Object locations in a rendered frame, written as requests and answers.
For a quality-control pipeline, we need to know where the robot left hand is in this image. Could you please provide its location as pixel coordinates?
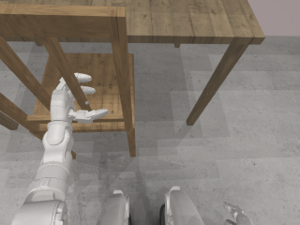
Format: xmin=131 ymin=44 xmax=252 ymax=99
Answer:
xmin=50 ymin=72 xmax=109 ymax=124

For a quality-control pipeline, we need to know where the left robot upper arm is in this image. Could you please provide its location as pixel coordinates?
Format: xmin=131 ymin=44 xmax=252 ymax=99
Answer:
xmin=13 ymin=199 xmax=68 ymax=225

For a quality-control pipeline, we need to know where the robot left thigh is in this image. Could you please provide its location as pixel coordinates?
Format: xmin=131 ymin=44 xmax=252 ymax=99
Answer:
xmin=96 ymin=193 xmax=129 ymax=225

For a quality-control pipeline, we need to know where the table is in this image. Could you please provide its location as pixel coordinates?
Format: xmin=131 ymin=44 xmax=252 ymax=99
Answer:
xmin=0 ymin=0 xmax=265 ymax=130

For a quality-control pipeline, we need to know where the chair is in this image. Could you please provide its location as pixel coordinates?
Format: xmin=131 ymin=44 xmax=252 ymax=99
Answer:
xmin=0 ymin=3 xmax=136 ymax=159

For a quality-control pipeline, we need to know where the robot left forearm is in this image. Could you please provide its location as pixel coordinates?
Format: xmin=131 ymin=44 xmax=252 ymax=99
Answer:
xmin=10 ymin=120 xmax=74 ymax=225

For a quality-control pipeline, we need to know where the robot right hand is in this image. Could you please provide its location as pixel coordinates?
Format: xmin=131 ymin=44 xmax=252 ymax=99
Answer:
xmin=223 ymin=202 xmax=253 ymax=225

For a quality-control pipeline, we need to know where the robot right shin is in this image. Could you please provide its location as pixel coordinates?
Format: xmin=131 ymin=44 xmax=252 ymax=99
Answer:
xmin=164 ymin=186 xmax=180 ymax=225

